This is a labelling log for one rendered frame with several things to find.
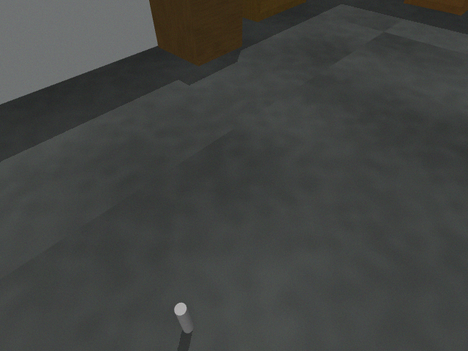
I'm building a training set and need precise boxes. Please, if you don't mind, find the bookshelf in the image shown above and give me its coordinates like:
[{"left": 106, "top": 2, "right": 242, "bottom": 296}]
[
  {"left": 243, "top": 0, "right": 306, "bottom": 22},
  {"left": 404, "top": 0, "right": 468, "bottom": 15}
]

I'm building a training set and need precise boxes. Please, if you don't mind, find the can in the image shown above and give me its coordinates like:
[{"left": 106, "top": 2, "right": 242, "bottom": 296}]
[{"left": 174, "top": 303, "right": 194, "bottom": 333}]

